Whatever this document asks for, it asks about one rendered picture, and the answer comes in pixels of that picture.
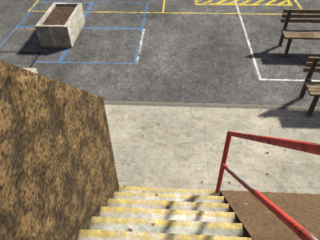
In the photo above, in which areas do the stairs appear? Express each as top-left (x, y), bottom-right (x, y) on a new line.
top-left (77, 186), bottom-right (252, 240)

